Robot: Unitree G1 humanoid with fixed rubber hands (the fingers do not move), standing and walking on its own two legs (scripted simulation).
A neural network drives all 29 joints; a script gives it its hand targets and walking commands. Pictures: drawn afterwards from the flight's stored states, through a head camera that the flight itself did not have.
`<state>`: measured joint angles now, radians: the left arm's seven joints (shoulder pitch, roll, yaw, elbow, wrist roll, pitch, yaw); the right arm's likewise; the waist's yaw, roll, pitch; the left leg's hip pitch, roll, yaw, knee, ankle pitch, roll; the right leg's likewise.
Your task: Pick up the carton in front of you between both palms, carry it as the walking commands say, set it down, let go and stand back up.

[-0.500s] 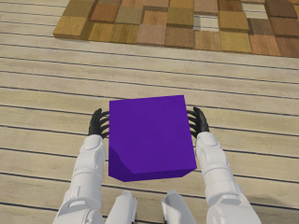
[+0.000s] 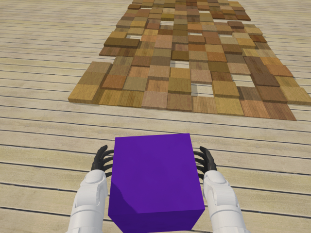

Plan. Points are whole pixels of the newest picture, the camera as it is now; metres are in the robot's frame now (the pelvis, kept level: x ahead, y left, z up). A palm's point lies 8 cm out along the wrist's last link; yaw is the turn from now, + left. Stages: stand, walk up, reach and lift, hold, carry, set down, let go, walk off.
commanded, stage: reach and lift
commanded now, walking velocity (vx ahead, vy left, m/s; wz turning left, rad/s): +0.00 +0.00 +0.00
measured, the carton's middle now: (155, 186) +0.29 +0.00 -0.07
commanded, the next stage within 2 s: hold in 1.10 s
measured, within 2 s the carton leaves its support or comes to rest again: neither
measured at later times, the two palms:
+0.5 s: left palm (95, 170) +0.28 +0.15 +0.04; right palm (213, 171) +0.28 -0.15 +0.03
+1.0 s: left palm (95, 166) +0.29 +0.15 +0.05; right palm (213, 167) +0.28 -0.15 +0.04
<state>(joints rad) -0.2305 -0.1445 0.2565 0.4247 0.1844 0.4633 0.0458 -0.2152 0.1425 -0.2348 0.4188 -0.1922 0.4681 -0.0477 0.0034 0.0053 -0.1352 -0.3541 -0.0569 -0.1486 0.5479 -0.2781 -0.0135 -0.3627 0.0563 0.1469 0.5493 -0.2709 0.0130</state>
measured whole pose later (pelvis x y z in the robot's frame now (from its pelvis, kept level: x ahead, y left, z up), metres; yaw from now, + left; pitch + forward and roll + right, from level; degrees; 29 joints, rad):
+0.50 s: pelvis -0.02 +0.00 +0.01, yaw +0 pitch -3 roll +0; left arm -0.35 -0.17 0.33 0.40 0.30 0.61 0.00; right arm -0.33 0.17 -0.31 0.39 -0.30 0.62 0.01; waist 0.00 0.00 -0.01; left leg -0.18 -0.05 -0.14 0.46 -0.22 -0.01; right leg -0.19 0.05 0.14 0.47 -0.22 0.02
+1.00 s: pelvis +0.00 +0.00 +0.01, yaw +0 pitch -4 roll +0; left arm -0.27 -0.15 0.25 0.31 0.28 0.68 0.00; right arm -0.25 0.15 -0.22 0.30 -0.27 0.69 -0.01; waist 0.00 0.00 -0.02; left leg -0.09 -0.04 -0.14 0.38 -0.21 -0.01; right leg -0.10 0.04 0.14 0.38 -0.20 0.01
